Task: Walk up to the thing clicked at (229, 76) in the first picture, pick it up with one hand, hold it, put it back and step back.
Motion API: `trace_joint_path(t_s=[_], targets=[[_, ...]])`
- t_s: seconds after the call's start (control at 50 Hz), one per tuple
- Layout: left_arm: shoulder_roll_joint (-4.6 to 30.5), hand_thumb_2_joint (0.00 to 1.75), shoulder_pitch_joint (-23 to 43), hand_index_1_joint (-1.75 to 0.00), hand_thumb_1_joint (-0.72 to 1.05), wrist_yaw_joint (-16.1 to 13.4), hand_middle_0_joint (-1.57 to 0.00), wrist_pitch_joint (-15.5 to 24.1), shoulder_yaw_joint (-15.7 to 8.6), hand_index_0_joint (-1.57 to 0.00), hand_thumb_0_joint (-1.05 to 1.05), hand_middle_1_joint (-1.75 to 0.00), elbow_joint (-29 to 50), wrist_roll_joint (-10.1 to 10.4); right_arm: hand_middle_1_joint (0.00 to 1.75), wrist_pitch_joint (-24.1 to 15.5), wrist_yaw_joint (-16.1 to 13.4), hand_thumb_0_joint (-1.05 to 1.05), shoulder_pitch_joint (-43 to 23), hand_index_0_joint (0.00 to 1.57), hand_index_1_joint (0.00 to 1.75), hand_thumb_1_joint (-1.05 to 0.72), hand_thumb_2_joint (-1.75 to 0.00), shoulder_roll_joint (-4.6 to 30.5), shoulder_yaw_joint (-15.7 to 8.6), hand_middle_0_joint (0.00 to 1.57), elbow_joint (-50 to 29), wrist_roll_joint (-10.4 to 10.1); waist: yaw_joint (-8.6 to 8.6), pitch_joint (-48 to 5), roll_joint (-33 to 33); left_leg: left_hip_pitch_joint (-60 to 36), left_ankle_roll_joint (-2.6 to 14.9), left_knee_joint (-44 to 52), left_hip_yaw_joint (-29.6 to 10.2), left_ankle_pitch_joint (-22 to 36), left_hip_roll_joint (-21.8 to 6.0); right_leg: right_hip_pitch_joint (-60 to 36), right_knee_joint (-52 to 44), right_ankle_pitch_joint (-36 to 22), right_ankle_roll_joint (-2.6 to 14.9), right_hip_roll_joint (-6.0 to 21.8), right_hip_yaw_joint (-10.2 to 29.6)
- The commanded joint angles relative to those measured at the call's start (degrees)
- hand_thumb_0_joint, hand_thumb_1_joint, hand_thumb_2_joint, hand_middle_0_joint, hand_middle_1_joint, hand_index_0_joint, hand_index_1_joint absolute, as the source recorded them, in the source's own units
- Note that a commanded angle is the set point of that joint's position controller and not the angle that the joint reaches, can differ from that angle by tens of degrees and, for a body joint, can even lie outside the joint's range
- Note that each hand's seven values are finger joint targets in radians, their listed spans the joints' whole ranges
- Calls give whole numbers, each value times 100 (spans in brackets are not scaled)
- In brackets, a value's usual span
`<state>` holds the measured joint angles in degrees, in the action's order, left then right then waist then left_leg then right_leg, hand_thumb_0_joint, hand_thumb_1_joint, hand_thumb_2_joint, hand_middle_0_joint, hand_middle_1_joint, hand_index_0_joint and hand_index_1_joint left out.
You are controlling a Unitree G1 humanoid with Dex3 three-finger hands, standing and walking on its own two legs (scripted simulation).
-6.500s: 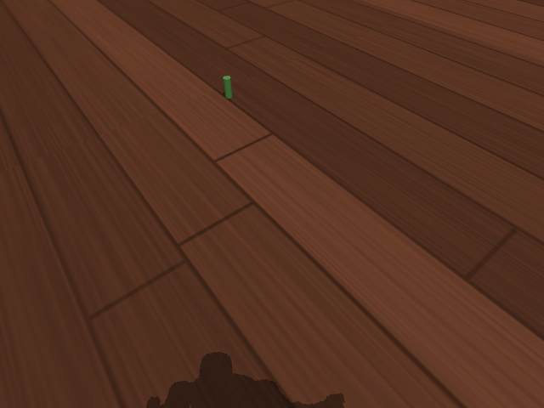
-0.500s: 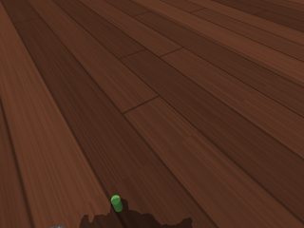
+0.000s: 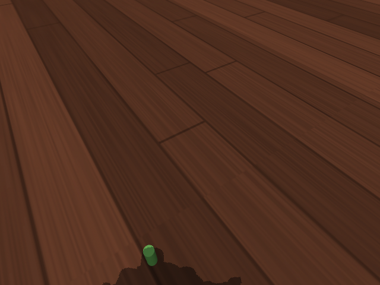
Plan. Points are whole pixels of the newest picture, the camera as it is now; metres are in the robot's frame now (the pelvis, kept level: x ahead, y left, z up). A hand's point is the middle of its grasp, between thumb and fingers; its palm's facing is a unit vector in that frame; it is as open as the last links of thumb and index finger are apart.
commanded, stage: walk up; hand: left
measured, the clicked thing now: (150, 255) +0.41 +0.20 -0.71
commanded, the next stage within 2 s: stand in 0.22 s
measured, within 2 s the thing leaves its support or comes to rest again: neither
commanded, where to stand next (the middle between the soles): +0.06 -0.02 m, yaw -1 degrees
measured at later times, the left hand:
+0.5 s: hand out of the picture +0.08 +0.25 -0.15, palm faces -0.01 -0.94 -0.34, open 7.4 cm
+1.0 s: hand out of the picture +0.08 +0.24 -0.16, palm faces -0.03 -0.94 -0.34, open 7.4 cm
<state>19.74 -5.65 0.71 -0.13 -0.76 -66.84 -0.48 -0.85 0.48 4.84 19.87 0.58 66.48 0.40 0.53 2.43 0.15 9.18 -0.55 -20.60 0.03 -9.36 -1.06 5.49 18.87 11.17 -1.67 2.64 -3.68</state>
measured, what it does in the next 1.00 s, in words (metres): stands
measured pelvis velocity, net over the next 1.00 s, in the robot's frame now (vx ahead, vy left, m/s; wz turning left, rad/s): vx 0.01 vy -0.01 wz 0.00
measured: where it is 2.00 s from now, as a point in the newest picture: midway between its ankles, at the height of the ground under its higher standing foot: outside the picture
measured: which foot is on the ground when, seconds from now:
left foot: down 0.00-1.00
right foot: down 0.00-1.00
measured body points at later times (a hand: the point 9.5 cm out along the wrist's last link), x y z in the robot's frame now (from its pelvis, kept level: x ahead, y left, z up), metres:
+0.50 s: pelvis +0.00 +0.00 +0.00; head +0.01 +0.00 +0.45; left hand +0.09 +0.30 -0.13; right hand +0.09 -0.30 -0.13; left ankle +0.02 +0.12 -0.75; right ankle -0.01 -0.14 -0.75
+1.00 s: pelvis +0.01 -0.01 +0.00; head +0.02 -0.01 +0.45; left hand +0.08 +0.29 -0.13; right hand +0.08 -0.31 -0.14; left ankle +0.02 +0.12 -0.75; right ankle -0.01 -0.14 -0.75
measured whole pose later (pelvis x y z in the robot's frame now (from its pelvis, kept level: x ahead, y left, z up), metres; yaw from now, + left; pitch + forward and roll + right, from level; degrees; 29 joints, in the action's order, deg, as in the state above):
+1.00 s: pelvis +0.01 -0.01 +0.00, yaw +0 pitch -2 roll +0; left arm 19.7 -6.3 0.2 0.5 0.1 -65.7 -0.5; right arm -0.2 0.6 5.5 20.2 0.5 66.8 0.6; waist 0.0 2.3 0.5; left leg 8.2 -1.2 -18.3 0.1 -8.6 -1.4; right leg 5.1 17.7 11.0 -1.2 2.3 -3.7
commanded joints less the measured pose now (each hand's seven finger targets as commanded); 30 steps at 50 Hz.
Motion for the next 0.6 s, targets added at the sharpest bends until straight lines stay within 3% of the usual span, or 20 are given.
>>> trace_joint_path(t_s=[0.0, 0.16, 0.28, 0.42, 0.46, 0.58], targets=[[1199, 90, 341, -30, 90, -58, -20, 131, -228, -20, 0, -30, 384, 5, 30, -143, -100, 0, -321, 20, 30, -90, -90, 1274, -258, 20, -349, 0, -57, -339, -7, 6, 152, 440, -565, 516, -579, 27, -357, -229, 233, 478, 458], [1202, 90, 333, -30, 90, -56, -20, 134, -243, -20, 0, -30, 451, -18, 30, -151, -101, 0, -278, 20, 30, -90, -90, 1246, -248, 20, -371, 4, -52, -449, -41, 28, 159, 408, -571, 619, -558, -142, -349, -391, 222, 525, 456], [1248, 90, 330, -30, 90, -112, -20, 206, -205, -20, 0, -30, 448, 6, 30, -116, -98, 0, -279, 20, 30, -90, -90, 1249, -255, 20, -365, 5, -74, -613, -25, -304, 134, 350, -515, 1424, -683, -183, -345, -1009, 202, 638, 507], [1216, 90, 293, -30, 90, -106, -20, 188, -177, -20, 0, -30, 418, -1, 30, -99, -91, 0, -383, 20, 30, -90, -90, 1259, -247, 20, -352, 2, -49, -534, 52, -309, 123, 474, -508, 1040, -687, -141, -409, -683, 195, 614, 491], [1232, 90, 323, -30, 90, -106, -20, 177, -180, -20, 0, -30, 402, -2, 30, -89, -87, 0, -347, 20, 30, -90, -90, 1255, -247, 20, -346, 5, -73, -416, -3, -174, 107, 559, -507, 672, -651, -75, -454, -372, 191, 592, 479], [1235, 90, 267, -30, 90, -110, -20, 199, -161, -20, 0, -30, 434, -3, 30, -93, -73, 0, -360, 20, 30, -90, -90, 1279, -258, 20, -348, 5, -63, -465, 8, -304, 116, 490, -499, 886, -674, -16, -479, -528, 196, 621, 529]])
